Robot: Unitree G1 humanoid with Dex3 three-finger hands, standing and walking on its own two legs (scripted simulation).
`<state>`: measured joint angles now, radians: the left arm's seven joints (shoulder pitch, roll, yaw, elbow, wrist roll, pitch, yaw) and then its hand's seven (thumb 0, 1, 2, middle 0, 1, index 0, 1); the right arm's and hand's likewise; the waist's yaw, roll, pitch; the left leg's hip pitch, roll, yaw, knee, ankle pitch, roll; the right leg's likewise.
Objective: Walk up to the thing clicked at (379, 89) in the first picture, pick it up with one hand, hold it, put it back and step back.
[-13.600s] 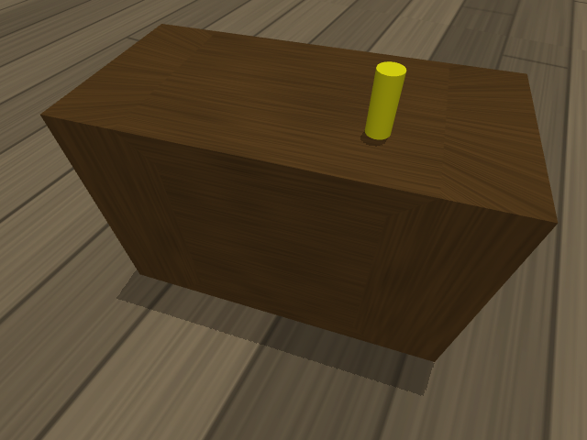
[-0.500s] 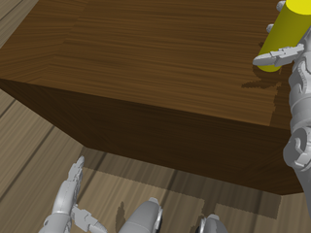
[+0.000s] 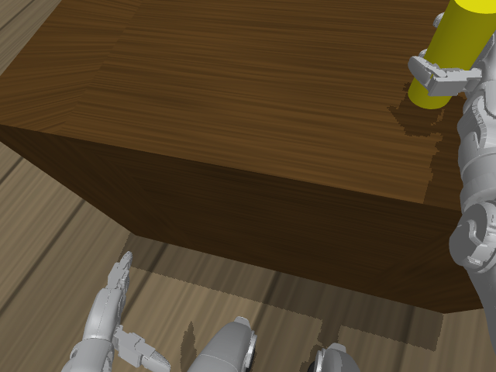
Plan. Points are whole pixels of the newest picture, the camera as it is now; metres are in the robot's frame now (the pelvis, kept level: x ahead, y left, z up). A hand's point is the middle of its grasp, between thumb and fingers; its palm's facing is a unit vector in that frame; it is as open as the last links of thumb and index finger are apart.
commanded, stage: settle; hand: right
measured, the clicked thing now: (451, 53) +0.57 -0.14 +0.13
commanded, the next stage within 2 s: lift in 0.50 s
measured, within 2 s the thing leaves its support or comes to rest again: neither
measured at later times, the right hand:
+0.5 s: hand (466, 21) +0.57 -0.14 +0.18, palm faces +0.06 +1.00 -0.01, open 8.6 cm
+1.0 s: hand (495, 5) +0.55 -0.15 +0.22, palm faces +0.05 +1.00 -0.02, open 8.6 cm
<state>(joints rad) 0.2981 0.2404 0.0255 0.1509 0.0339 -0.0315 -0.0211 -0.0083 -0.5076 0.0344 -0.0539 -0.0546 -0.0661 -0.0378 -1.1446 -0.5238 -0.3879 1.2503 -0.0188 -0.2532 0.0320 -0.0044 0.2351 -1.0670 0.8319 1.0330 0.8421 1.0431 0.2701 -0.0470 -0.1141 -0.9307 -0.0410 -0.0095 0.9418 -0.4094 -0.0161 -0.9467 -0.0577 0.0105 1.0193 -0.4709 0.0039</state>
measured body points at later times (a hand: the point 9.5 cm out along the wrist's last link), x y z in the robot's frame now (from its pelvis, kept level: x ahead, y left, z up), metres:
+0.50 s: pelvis +0.01 +0.00 +0.02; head +0.12 -0.01 +0.45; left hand +0.15 +0.27 -0.03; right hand +0.57 -0.19 +0.18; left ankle +0.01 +0.13 -0.67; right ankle +0.00 -0.12 -0.67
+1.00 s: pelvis +0.02 +0.00 +0.03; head +0.10 +0.00 +0.48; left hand +0.16 +0.26 -0.02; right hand +0.54 -0.20 +0.22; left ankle +0.01 +0.13 -0.67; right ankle +0.00 -0.12 -0.67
